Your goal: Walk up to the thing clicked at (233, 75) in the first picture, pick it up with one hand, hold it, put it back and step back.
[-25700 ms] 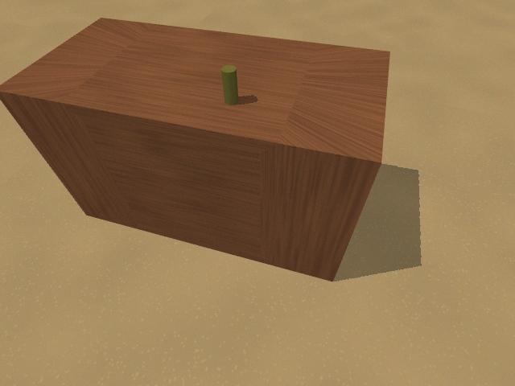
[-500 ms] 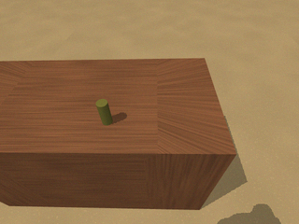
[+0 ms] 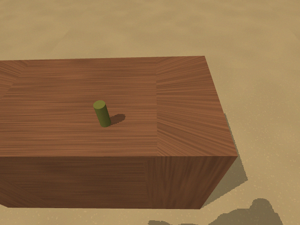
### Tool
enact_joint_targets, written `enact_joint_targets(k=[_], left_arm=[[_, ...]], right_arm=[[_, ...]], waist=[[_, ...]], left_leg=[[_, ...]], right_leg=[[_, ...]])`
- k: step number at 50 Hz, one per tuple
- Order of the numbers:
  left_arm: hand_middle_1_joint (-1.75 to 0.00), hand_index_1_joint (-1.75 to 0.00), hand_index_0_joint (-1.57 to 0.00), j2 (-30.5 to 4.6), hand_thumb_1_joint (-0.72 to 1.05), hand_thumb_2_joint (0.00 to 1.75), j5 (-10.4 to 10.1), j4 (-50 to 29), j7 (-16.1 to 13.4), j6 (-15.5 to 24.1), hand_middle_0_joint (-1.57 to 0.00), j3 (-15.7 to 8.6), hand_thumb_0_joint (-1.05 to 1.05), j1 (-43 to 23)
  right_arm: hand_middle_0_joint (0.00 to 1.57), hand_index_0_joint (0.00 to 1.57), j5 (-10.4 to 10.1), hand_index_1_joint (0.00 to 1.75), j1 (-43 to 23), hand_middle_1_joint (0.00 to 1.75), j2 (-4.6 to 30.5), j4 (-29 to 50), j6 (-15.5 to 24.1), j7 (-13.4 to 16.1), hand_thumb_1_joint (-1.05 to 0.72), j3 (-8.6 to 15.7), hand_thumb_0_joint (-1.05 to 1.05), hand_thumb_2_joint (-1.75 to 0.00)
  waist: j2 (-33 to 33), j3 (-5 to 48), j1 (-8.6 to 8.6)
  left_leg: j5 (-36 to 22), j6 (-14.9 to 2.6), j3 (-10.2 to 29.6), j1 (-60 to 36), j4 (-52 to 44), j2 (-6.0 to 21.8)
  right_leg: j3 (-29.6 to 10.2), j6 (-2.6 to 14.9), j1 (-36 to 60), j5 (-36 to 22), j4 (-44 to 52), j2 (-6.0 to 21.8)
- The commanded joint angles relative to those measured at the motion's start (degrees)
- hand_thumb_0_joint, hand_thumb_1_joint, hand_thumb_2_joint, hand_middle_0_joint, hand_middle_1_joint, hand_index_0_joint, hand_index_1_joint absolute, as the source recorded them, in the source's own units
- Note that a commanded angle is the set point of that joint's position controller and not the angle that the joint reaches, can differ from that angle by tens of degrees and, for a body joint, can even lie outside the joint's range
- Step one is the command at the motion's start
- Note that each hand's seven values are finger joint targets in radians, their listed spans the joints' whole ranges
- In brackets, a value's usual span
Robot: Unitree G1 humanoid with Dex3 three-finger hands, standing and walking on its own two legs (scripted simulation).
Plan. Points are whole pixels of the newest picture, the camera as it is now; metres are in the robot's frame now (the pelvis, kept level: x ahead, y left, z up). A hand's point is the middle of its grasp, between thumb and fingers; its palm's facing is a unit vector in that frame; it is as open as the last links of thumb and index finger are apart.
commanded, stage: home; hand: left
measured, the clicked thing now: (102, 114) +0.49 +0.19 -0.03
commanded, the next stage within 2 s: stand in 0.38 s
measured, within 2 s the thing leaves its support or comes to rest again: neither
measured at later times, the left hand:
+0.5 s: hand out of the picture +0.08 +0.25 -0.15, palm faces -0.04 -0.94 -0.35, open 17.6 cm
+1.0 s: hand out of the picture +0.08 +0.25 -0.15, palm faces -0.04 -0.94 -0.35, open 8.4 cm
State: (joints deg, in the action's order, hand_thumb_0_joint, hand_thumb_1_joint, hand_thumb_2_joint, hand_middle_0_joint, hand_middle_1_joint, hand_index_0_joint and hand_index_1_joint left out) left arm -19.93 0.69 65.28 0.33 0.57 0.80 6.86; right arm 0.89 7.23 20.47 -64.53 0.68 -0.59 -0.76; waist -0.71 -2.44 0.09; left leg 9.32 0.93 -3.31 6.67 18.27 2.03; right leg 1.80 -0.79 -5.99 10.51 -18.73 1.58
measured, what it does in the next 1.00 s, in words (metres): stands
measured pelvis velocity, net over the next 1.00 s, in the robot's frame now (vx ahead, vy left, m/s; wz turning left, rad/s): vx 0.01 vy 0.00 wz -0.01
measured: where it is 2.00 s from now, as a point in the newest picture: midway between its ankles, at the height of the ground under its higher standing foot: outside the picture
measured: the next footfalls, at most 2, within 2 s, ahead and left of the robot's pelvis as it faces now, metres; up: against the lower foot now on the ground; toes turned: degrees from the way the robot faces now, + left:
none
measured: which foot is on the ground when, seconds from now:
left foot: down 0.00-1.00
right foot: down 0.00-1.00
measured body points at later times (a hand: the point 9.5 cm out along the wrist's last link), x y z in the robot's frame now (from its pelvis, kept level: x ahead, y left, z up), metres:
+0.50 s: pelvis +0.01 +0.00 +0.00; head +0.01 -0.01 +0.45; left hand +0.08 +0.30 -0.13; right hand +0.08 -0.30 -0.14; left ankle +0.01 +0.13 -0.75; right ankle +0.00 -0.13 -0.75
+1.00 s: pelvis +0.01 +0.00 +0.00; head +0.01 -0.01 +0.45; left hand +0.08 +0.30 -0.13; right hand +0.07 -0.30 -0.14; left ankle +0.01 +0.13 -0.75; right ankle +0.00 -0.13 -0.75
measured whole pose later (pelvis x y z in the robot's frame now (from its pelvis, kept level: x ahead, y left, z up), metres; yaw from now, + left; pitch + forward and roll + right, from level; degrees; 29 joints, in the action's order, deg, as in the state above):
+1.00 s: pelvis +0.01 +0.00 +0.00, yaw -1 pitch -2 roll +0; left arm -20.0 0.6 64.7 0.3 0.6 0.4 6.7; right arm 0.9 7.1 20.2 -64.7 0.7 -0.5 -0.3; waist -0.4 -2.6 0.3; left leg 9.6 1.2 -3.7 5.7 17.4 2.5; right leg 1.4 -0.6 -5.1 10.5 -17.8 1.1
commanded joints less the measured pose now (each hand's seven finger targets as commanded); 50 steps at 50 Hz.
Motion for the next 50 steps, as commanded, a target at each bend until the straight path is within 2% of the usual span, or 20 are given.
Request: enact_joint_targets(k=[1,6,13,20,24,26,27,30,35,41,43,48,50], left_arm=[[-0.04,-0.04,-0.04,-12.59,-0.59,0.03,-0.11,-3.16,-1.02,0.99,-0.04,-2.29,0.00,-2.30],[-0.04,-0.04,-0.04,-12.72,-0.60,0.03,-0.11,-3.22,-1.08,0.99,-0.04,-2.34,0.00,-2.50],[-0.05,-0.05,-0.05,-12.69,-0.58,0.04,-0.13,-3.17,-1.03,0.96,-0.05,-2.39,0.00,-2.33],[-0.05,-0.05,-0.05,-12.69,-0.57,0.04,-0.02,-3.49,-1.16,1.13,-0.05,-2.42,0.00,-2.65],[-0.05,-0.05,-0.04,-12.72,-0.59,0.03,-0.21,-3.40,-1.13,1.14,-0.05,-2.55,0.00,-2.43],[-0.21,-0.21,-0.20,-12.70,-0.43,0.19,-0.04,-3.43,-1.13,1.18,-0.20,-2.56,0.00,-2.57],[-0.29,-0.29,-0.20,-12.86,-0.35,0.27,-0.08,-3.51,-1.11,1.14,-0.20,-2.59,0.00,-2.68],[-0.30,-0.30,-0.20,-12.69,-0.11,0.51,-0.05,-3.71,-1.07,1.18,-0.20,-2.55,0.00,-2.53],[-0.30,-0.30,-0.20,-12.48,0.29,0.90,-0.11,-3.62,-1.04,1.07,-0.20,-2.57,0.00,-2.38],[-0.30,-0.30,-0.20,-12.63,0.77,0.90,-0.18,-3.81,-1.06,1.25,-0.20,-2.57,0.00,-2.30],[-0.30,-0.30,-0.20,-12.74,0.90,0.90,-0.06,-3.73,-1.10,1.18,-0.20,-2.63,0.00,-2.37],[-0.30,-0.30,-0.20,-12.72,0.90,0.90,-0.07,-3.92,-1.03,1.06,-0.20,-2.75,0.00,-2.42],[-0.30,-0.30,-0.20,-12.76,0.90,0.90,-0.05,-4.00,-1.00,1.07,-0.20,-2.73,0.00,-2.51]], right_arm=[[0.20,0.20,-0.04,0.30,-2.08,0.30,11.55,2.86,0.97,1.13,-0.90,2.28,0.00,-0.90],[0.20,0.20,-0.06,0.30,-2.54,0.30,11.72,2.85,1.02,1.17,-0.90,2.36,0.00,-0.90],[0.20,0.20,-0.09,0.30,-2.50,0.30,11.42,2.77,0.94,1.08,-0.90,2.30,0.00,-0.90],[0.20,0.20,0.00,0.30,-2.74,0.30,11.55,2.90,0.81,1.15,-0.90,2.57,0.00,-0.90],[0.20,0.20,-0.03,0.30,-2.36,0.30,11.47,2.77,0.84,1.09,-0.90,2.54,0.00,-0.90],[0.20,0.20,-0.02,0.30,-2.58,0.30,11.50,2.79,0.79,1.11,-0.90,2.55,0.00,-0.90],[0.20,0.20,-0.06,0.30,-2.45,0.30,11.26,2.80,0.82,1.11,-0.90,2.52,0.00,-0.90],[0.20,0.20,-0.10,0.30,-2.89,0.30,11.62,2.87,0.91,1.09,-0.90,2.69,0.00,-0.90],[0.20,0.20,0.01,0.30,-2.70,0.30,11.41,2.83,0.92,1.12,-0.90,2.57,0.00,-0.90],[0.20,0.20,-0.03,0.30,-2.34,0.30,11.80,2.88,0.91,1.04,-0.90,2.83,0.00,-0.90],[0.20,0.20,-0.07,0.30,-2.56,0.30,11.50,2.79,0.86,1.05,-0.90,2.77,0.00,-0.90],[0.20,0.20,0.00,0.30,-2.49,0.30,11.71,2.84,1.00,1.15,-0.90,2.80,0.00,-0.90],[0.20,0.20,-0.02,0.30,-2.57,0.30,11.56,2.94,1.04,1.15,-0.90,2.82,0.00,-0.90]], waist=[[0.35,4.03,-0.05],[0.94,4.14,-0.11],[0.85,3.46,-0.04],[1.07,4.30,0.14],[1.50,3.86,0.02],[1.16,3.52,0.04],[1.23,3.44,0.25],[0.41,4.80,0.04],[0.54,3.34,-0.07],[0.41,4.52,0.11],[0.89,3.61,0.07],[0.42,3.58,-0.02],[0.50,4.39,0.06]], left_leg=[[-5.78,-1.43,6.05,-1.17,-2.82,6.13],[-7.40,-1.34,6.14,-2.30,-2.74,6.41],[-6.07,-1.20,5.98,-1.64,-3.28,6.22],[-7.75,-1.39,5.68,-2.42,-2.40,6.33],[-7.00,-1.32,5.77,-2.51,-2.93,6.41],[-6.42,-1.30,5.64,-2.46,-2.92,6.34],[-6.26,-1.11,5.69,-2.51,-3.25,6.33],[-8.15,-1.39,5.55,-3.50,-2.60,6.64],[-6.73,-1.34,5.52,-2.27,-3.35,6.48],[-6.97,-1.58,5.38,-3.07,-2.71,6.61],[-6.08,-1.43,5.62,-2.56,-3.14,6.58],[-5.55,-1.52,5.48,-2.28,-3.48,6.52],[-7.37,-1.45,5.52,-3.24,-3.40,6.68]], right_leg=[[-5.87,1.74,0.11,-7.76,3.11,6.63],[-5.50,1.74,-0.27,-8.47,2.94,6.51],[-5.53,1.76,-0.41,-7.70,3.31,6.46],[-5.54,1.65,0.07,-10.50,3.52,6.66],[-5.54,1.70,-0.09,-9.18,3.60,6.60],[-5.60,1.64,-0.38,-8.74,4.09,6.56],[-5.62,1.75,-0.73,-8.22,3.84,6.48],[-5.58,1.95,0.07,-10.33,3.37,6.66],[-5.51,1.78,-0.38,-8.53,3.77,6.44],[-5.95,1.97,0.20,-9.63,3.81,6.81],[-5.63,1.87,0.00,-8.42,3.82,6.60],[-5.92,1.92,0.12,-8.15,4.03,6.67],[-5.76,2.01,-0.22,-9.15,3.47,6.62]])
